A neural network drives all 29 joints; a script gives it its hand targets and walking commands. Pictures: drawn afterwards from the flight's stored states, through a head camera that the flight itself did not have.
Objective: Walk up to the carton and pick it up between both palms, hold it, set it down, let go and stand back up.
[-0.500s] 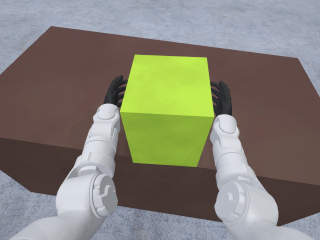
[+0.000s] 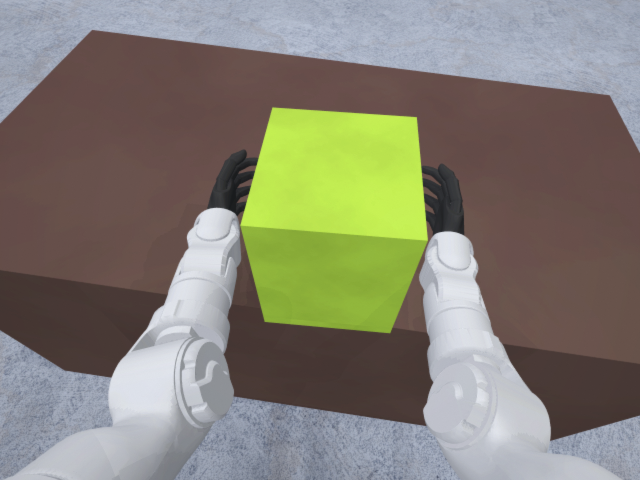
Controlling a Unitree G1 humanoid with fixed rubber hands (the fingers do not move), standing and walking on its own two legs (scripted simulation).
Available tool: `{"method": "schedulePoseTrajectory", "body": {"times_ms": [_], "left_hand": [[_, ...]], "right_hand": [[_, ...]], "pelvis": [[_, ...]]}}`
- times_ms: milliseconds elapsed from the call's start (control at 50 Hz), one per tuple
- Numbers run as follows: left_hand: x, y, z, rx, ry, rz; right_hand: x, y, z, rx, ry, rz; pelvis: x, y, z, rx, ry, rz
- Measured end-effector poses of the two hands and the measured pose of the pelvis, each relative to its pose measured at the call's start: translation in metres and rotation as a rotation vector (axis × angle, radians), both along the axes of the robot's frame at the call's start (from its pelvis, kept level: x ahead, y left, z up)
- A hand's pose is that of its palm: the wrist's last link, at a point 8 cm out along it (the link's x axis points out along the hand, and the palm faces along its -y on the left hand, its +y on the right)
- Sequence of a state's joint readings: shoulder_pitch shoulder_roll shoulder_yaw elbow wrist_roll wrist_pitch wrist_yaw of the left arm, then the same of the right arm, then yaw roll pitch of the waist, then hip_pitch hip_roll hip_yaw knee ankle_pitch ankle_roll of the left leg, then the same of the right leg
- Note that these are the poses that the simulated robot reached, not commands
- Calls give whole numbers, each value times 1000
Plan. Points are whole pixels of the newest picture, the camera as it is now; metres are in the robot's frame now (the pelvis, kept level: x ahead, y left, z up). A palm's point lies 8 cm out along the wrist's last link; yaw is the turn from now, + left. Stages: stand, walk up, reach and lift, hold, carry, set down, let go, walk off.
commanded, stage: set down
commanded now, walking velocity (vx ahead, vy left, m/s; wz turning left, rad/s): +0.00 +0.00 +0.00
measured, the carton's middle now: (334, 227) +0.45 -0.01 +0.01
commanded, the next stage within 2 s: none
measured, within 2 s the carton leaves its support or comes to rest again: rests again in 1.96 s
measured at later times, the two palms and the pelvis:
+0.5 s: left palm (226, 212) +0.42 +0.13 +0.07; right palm (447, 233) +0.40 -0.15 +0.07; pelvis -0.01 +0.00 +0.00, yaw +0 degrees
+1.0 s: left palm (231, 212) +0.42 +0.13 +0.06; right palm (449, 236) +0.40 -0.16 +0.07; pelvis -0.01 +0.00 +0.00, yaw -1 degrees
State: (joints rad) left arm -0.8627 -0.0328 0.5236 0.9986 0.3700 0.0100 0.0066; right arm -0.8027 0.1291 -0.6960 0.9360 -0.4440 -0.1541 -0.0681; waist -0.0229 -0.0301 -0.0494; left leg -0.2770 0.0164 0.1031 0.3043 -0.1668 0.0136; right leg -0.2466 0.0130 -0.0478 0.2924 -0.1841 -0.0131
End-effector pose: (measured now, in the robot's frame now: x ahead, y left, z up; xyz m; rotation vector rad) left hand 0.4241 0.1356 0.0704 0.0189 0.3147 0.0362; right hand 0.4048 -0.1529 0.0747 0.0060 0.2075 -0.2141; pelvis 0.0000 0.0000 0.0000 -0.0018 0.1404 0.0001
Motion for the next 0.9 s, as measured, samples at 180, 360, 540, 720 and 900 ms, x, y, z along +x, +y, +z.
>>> {"method": "schedulePoseTrajectory", "body": {"times_ms": [180,360,540,720,900], "left_hand": [[0,-1,-2,5,-11,0],[-3,-1,-2,-2,-24,0],[-2,-2,-3,-13,-25,-6],[-2,-4,-3,-8,-25,-10],[0,-6,-5,-10,-33,-10]], "right_hand": [[-1,-1,-4,-10,-8,2],[-4,-1,-2,-17,-14,-1],[-7,-2,-3,-26,-9,-12],[-8,-3,-4,-31,-7,-13],[-7,-6,-7,-42,0,-14]], "pelvis": [[-1,-2,-1,1,18,-1],[-5,-3,0,3,9,1],[-7,-2,0,4,6,-4],[-7,1,0,2,4,-12],[-6,1,0,2,7,-17]]}}
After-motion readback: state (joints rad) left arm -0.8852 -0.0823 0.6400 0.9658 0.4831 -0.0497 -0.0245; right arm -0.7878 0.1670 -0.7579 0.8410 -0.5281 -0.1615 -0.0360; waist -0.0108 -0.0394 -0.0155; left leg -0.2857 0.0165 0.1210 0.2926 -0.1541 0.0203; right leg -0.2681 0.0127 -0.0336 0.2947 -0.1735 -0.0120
